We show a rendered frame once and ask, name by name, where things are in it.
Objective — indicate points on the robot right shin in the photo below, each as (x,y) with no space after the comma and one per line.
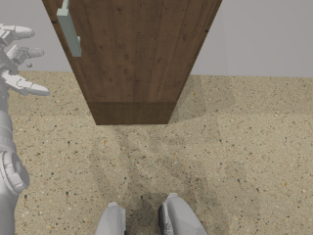
(168,230)

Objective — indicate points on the robot left forearm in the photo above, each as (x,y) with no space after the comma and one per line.
(6,125)

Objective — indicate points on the handle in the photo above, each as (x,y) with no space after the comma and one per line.
(73,41)

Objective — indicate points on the right robot thigh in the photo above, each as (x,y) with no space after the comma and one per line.
(182,218)

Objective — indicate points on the left robot hand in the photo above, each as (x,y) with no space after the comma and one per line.
(15,57)

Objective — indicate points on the left robot upper arm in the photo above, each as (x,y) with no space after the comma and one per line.
(13,179)

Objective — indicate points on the cupboard door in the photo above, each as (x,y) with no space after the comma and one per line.
(135,50)

